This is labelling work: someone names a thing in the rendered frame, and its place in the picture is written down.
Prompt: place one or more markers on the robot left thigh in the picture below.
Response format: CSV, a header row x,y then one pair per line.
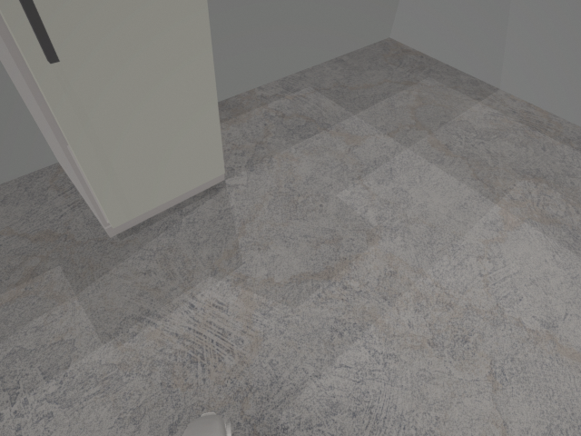
x,y
210,425

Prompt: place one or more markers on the fridge door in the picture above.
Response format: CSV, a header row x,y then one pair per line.
x,y
134,94

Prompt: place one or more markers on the handle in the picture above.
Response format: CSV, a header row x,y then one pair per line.
x,y
39,30

